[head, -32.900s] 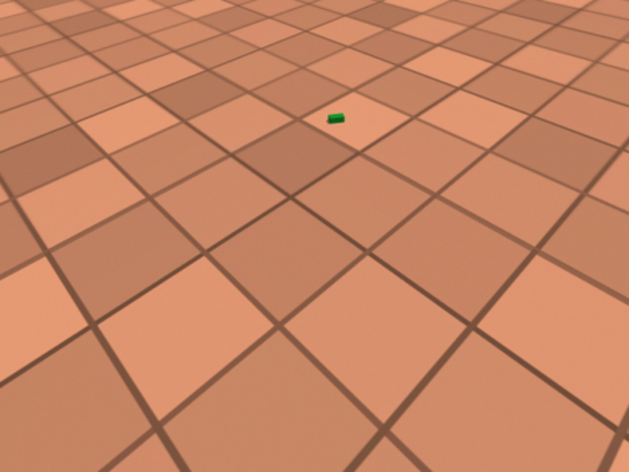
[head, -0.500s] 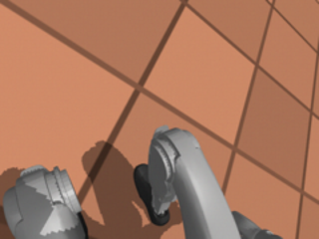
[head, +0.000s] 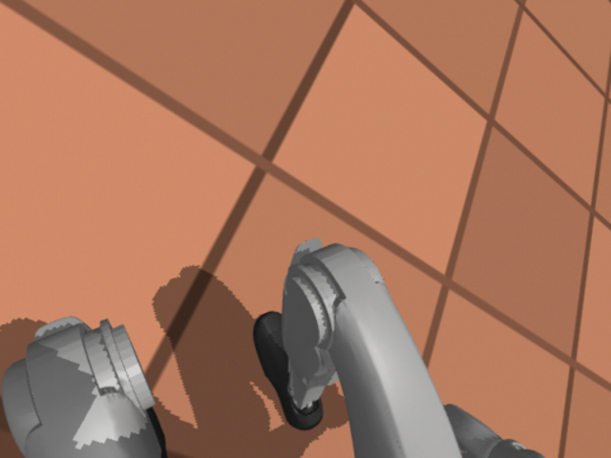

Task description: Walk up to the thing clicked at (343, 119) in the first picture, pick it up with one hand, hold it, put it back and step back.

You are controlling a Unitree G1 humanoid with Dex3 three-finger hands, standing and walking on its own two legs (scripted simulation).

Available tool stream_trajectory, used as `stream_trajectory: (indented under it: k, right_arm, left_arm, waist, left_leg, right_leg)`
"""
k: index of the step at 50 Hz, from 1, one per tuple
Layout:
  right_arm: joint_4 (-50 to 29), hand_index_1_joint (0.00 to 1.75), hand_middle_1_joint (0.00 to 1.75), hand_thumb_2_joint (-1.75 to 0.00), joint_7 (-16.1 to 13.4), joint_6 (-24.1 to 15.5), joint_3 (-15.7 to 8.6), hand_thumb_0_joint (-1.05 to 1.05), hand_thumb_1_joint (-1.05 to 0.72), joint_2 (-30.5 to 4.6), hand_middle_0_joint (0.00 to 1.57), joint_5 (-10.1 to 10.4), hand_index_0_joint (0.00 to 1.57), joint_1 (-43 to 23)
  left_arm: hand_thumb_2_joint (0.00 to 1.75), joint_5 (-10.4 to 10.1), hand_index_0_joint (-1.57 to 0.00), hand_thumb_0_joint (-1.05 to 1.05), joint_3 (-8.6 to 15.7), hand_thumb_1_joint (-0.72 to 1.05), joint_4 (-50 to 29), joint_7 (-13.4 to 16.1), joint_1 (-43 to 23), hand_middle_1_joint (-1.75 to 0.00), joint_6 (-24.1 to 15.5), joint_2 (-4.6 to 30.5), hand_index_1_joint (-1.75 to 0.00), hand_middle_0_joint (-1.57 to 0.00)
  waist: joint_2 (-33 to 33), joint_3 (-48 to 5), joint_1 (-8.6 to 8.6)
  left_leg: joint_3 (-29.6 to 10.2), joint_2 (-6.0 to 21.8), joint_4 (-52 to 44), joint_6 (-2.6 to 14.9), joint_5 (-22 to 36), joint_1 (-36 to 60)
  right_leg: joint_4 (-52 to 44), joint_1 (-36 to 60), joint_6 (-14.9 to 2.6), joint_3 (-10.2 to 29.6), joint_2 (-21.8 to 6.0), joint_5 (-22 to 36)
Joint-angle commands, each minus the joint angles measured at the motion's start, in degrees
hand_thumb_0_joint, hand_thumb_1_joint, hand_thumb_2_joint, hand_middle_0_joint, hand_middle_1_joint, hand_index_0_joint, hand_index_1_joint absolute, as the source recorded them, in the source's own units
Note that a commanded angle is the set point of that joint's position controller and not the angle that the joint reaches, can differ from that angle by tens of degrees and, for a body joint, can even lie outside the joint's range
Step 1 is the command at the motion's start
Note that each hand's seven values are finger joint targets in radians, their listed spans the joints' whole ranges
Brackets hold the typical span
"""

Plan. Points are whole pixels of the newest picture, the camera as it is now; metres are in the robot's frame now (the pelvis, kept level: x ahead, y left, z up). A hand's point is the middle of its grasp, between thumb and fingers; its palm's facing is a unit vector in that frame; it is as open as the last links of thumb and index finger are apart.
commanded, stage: open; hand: left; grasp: from above
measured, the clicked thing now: out of the picture +0.42 +0.33 -0.28
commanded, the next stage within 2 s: withdraw in 0.08 s
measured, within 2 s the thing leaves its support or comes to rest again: neither
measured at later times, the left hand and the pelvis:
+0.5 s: hand out of the picture +0.44 +0.35 -0.18, palm faces -0.29 -0.13 -0.95, open 13.2 cm; pelvis +0.01 +0.00 +0.01, yaw +1 degrees
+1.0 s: hand out of the picture +0.39 +0.32 -0.09, palm faces -0.48 -0.13 -0.87, open 13.5 cm; pelvis -0.02 -0.02 +0.05, yaw +8 degrees
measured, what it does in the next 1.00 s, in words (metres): rises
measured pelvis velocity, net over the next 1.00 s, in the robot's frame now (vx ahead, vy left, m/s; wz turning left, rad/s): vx -0.02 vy -0.02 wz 0.14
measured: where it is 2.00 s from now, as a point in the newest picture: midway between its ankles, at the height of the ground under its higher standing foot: (229, 432)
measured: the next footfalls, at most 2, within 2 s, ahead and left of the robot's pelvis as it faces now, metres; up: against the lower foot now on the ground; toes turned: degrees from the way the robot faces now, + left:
none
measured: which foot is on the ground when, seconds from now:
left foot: down 0.00-1.00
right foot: down 0.00-1.00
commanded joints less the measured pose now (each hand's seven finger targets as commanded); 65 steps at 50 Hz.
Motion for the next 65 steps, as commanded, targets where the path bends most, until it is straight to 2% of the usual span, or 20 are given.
stream_trajectory:
  k: [1, 5, 8, 11, 15, 18, 20, 21, 22, 23, 24, 27, 33, 38, 45, 52, 56, 59, 61, 65]
  right_arm:
    - [0.36, 0.30, 0.30, -0.90, -0.35, 0.10, -5.49, 0.00, -0.88, -19.13, 0.20, 0.69, 0.20, 11.05]
    - [0.56, 0.30, 0.30, -0.90, -0.53, 0.65, -5.35, 0.00, -0.88, -18.80, 0.20, 0.79, 0.20, 10.92]
    - [0.36, 0.30, 0.30, -0.90, -0.41, 0.37, -5.75, 0.00, -0.88, -19.22, 0.20, 0.81, 0.20, 10.11]
    - [0.18, 0.30, 0.30, -0.90, -0.45, 0.30, -5.29, 0.00, -0.90, -19.10, 0.20, 1.13, 0.20, 11.24]
    - [0.14, 0.30, 0.30, -0.90, -0.42, 0.38, -6.28, 0.00, -0.90, -19.08, 0.20, 1.34, 0.20, 11.02]
    - [0.98, 0.30, 0.30, -0.90, -0.63, 1.14, -8.53, 0.00, -0.90, -18.59, 0.20, 2.01, 0.20, 11.38]
    - [-0.02, 0.30, 0.30, -0.90, -0.35, 1.94, -9.71, 0.00, -0.90, -17.31, 0.20, 2.82, 0.20, 9.84]
    - [0.53, 0.30, 0.30, -0.90, -0.46, 2.83, -10.97, 0.00, -0.90, -17.38, 0.20, 3.28, 0.20, 10.91]
    - [-0.95, 0.30, 0.30, -0.90, -0.22, 3.44, -11.11, 0.00, -0.90, -15.68, 0.20, 4.13, 0.20, 9.97]
    - [0.88, 0.30, 0.30, -0.90, -0.35, 4.40, -12.45, 0.00, -0.90, -16.48, 0.20, 4.62, 0.20, 11.77]
    - [0.09, 0.30, 0.30, -0.90, -0.30, 5.25, -13.13, 0.00, -0.90, -15.74, 0.20, 5.54, 0.20, 11.44]
    - [0.66, 0.30, 0.30, -0.90, -0.55, 7.83, -14.54, 0.00, -0.90, -14.15, 0.20, 7.78, 0.20, 13.92]
    - [-1.33, 0.30, 0.30, -0.91, -3.89, 11.72, -17.41, 0.00, -0.90, -12.82, 0.20, 10.98, 0.20, 15.01]
    - [-2.67, 0.30, 0.30, -0.90, -8.05, 13.56, -16.53, 0.00, -0.90, -10.76, 0.20, 11.82, 0.20, 14.51]
    - [-3.19, 0.30, 0.30, -0.90, -11.95, 14.08, -14.06, 0.00, -0.89, -8.80, 0.20, 10.85, 0.20, 11.78]
    - [-1.84, 0.30, 0.30, -0.89, -13.13, 13.22, -12.52, 0.00, -0.89, -10.26, 0.20, 8.66, 0.20, 13.50]
    - [-0.55, 0.30, 0.30, -0.90, -12.76, 12.13, -12.60, 0.00, -0.89, -11.38, 0.20, 7.36, 0.20, 15.17]
    - [0.07, 0.30, 0.30, -0.89, -12.31, 11.72, -13.23, 0.00, -0.88, -11.91, 0.20, 6.99, 0.20, 16.45]
    - [-0.06, 0.30, 0.30, -0.89, -11.61, 11.21, -14.04, 0.00, -0.88, -11.96, 0.20, 6.93, 0.20, 16.95]
    - [-0.86, 0.30, 0.30, -0.90, -10.53, 11.66, -16.29, 0.00, -0.89, -12.35, 0.20, 8.34, 0.20, 19.11]
  left_arm:
    - [0.84, -1.15, -0.23, 0.00, 0.80, -0.33, -5.24, 1.54, -11.68, -0.87, -0.47, 12.17, -0.86, -0.23]
    - [0.85, -0.64, -0.21, 0.00, 1.88, -0.34, -6.11, 1.95, -10.65, -0.90, -0.86, 12.58, -0.89, -0.21]
    - [0.87, -0.14, -0.20, 0.00, -0.37, -0.33, -5.34, 1.11, -12.07, -0.92, -0.82, 10.31, -0.91, -0.20]
    - [0.86, -0.09, -0.20, 0.00, 2.01, -0.36, -7.86, 1.58, -13.62, -0.86, -1.13, 13.67, -0.86, -0.20]
    - [0.87, 0.83, -0.21, 0.00, 1.93, -0.36, -11.27, 0.85, -13.44, -0.85, -0.98, 14.02, -0.85, -0.21]
    - [0.87, 0.27, -0.21, 0.00, 5.14, -0.37, -20.16, -0.44, -10.80, -0.84, -0.72, 16.44, -0.84, -0.21]
    - [0.88, -0.39, -0.20, 0.00, 2.44, -0.38, -25.13, -2.44, -9.14, -0.84, -0.10, 11.58, -0.85, -0.20]
    - [0.89, -0.27, -0.19, 0.00, 3.67, -0.39, -27.33, -3.18, -7.55, -0.85, 0.53, 12.45, -0.85, -0.19]
    - [0.89, -1.44, -0.18, 0.00, 0.01, -0.39, -31.86, -4.75, -7.81, -0.85, 1.00, 6.98, -0.86, -0.19]
    - [0.90, -1.99, -0.17, 0.00, 2.84, -0.40, -30.88, -5.52, -4.86, -0.87, 2.05, 9.71, -0.87, -0.18]
    - [0.89, -2.69, -0.18, 0.00, 1.68, -0.39, -32.50, -6.66, -3.21, -0.85, 2.93, 7.64, -0.86, -0.19]
    - [0.90, -5.42, -0.18, 0.00, -4.24, -0.38, -32.86, -11.58, -4.23, -0.86, 5.31, -2.02, -0.87, -0.19]
    - [0.94, -9.96, -0.17, 0.00, -9.37, -0.43, -38.67, -21.12, -6.89, -0.89, 6.31, -8.01, -0.91, -0.19]
    - [0.95, -9.20, -0.16, 0.00, -9.52, -0.43, -34.35, -25.01, -7.35, -0.92, 4.22, -6.55, -0.93, -0.18]
    - [0.94, -4.15, -0.17, 0.00, -7.39, -0.41, -29.75, -22.47, -13.01, -0.91, -1.30, -1.88, -0.92, -0.17]
    - [0.95, 0.78, -0.14, 0.00, -6.05, -0.44, -21.94, -14.89, -20.06, -0.95, -4.08, 1.28, -0.94, -0.14]
    - [0.94, 2.08, -0.15, 0.00, -3.84, -0.44, -22.59, -11.66, -22.42, -0.94, -3.61, 4.19, -0.94, -0.15]
    - [0.95, 1.95, -0.23, 0.00, -1.46, -0.30, -27.23, -9.94, -22.20, -0.78, -2.52, 6.27, -0.77, -0.26]
    - [1.00, 0.09, -0.24, 0.00, -0.39, -0.24, -28.70, -9.65, -20.08, -0.74, -1.04, 5.30, -0.77, -0.27]
    - [0.86, -4.94, -0.21, 0.00, 2.96, -0.11, -36.76, -11.06, -14.52, -0.58, 2.54, 6.71, -0.60, -0.23]
  waist:
    - [28.68, -37.26, -1.91]
    - [29.98, -38.51, -1.14]
    - [29.08, -35.16, -2.61]
    - [30.80, -36.81, -1.59]
    - [33.40, -39.93, -1.12]
    - [41.15, -47.53, 2.52]
    - [42.26, -49.61, 3.93]
    - [43.26, -51.67, 4.78]
    - [44.17, -53.13, 5.89]
    - [42.39, -53.65, 6.70]
    - [40.80, -52.97, 8.21]
    - [32.18, -49.03, 6.53]
    - [19.58, -47.44, 6.25]
    - [11.16, -41.38, 6.72]
    - [14.72, -41.18, 7.70]
    - [20.95, -44.13, 5.03]
    - [27.71, -48.28, 5.46]
    - [32.60, -54.29, 6.28]
    - [34.85, -55.99, 6.19]
    - [37.17, -64.39, 9.65]
  left_leg:
    - [5.08, 0.96, -16.09, -0.08, 13.61, 25.44]
    - [5.00, 0.99, -16.64, -0.42, 15.12, 26.25]
    - [4.65, 1.01, -16.55, -0.46, 13.03, 25.75]
    - [4.06, 0.96, -17.20, -0.71, 14.13, 27.45]
    - [4.46, 1.01, -17.33, -1.09, 15.29, 30.10]
    - [4.84, 0.86, -19.34, -2.08, 18.87, 35.50]
    - [5.90, 0.63, -19.91, -2.12, 19.45, 35.90]
    - [6.67, 0.45, -20.09, -2.00, 20.74, 36.36]
    - [7.49, 0.13, -20.76, -1.94, 21.43, 36.58]
    - [8.02, 0.14, -20.73, -1.55, 22.17, 35.58]
    - [8.71, 0.01, -21.33, -1.14, 21.07, 33.48]
    - [8.94, -0.38, -23.87, -0.03, 16.95, 29.83]
    - [8.85, -1.38, -28.11, 1.22, 8.82, 27.50]
    - [11.46, -2.31, -27.94, 1.80, 6.47, 21.36]
    - [12.05, -2.94, -28.29, 1.29, 2.92, 21.35]
    - [11.28, -2.79, -26.19, 0.91, 5.60, 26.03]
    - [11.14, -2.36, -25.88, 0.14, 8.46, 31.79]
    - [10.87, -2.06, -25.39, -0.32, 13.09, 36.03]
    - [10.39, -1.88, -25.96, -0.67, 14.80, 38.89]
    - [10.47, -1.73, -28.32, -0.94, 21.71, 44.33]
  right_leg:
    - [-11.45, 22.55, -3.37, -4.37, 3.04, 14.54]
    - [-10.97, 22.83, -3.63, -4.78, 3.32, 15.40]
    - [-10.29, 19.90, -3.55, -5.00, 2.91, 13.83]
    - [-9.89, 19.90, -3.69, -5.27, 2.44, 14.16]
    - [-9.36, 20.36, -3.84, -5.00, 2.52, 15.20]
    - [-8.43, 20.35, -4.46, -4.56, 2.11, 16.88]
    - [-8.96, 19.31, -4.80, -3.92, 2.23, 16.92]
    - [-9.66, 19.82, -4.84, -3.42, 2.17, 18.09]
    - [-10.25, 19.85, -5.06, -2.54, 2.27, 18.30]
    - [-11.01, 20.27, -4.82, -2.28, 2.22, 19.18]
    - [-11.87, 19.59, -5.06, -1.41, 2.33, 18.14]
    - [-15.19, 17.58, -4.74, -0.71, 2.15, 15.12]
    - [-21.49, 22.03, -4.87, 2.40, 1.63, 7.15]
    - [-26.20, 25.47, -4.85, 5.50, 1.36, 1.37]
    - [-24.17, 22.21, -5.43, 6.55, 0.99, -3.43]
    - [-20.36, 16.45, -5.33, 4.17, 0.56, 0.68]
    - [-17.35, 15.41, -5.42, 2.38, 0.04, 4.45]
    - [-14.83, 15.78, -5.35, 1.24, -0.31, 9.41]
    - [-13.39, 14.50, -5.24, 0.65, -0.84, 11.13]
    - [-14.59, 18.65, -5.49, 1.16, -1.22, 15.98]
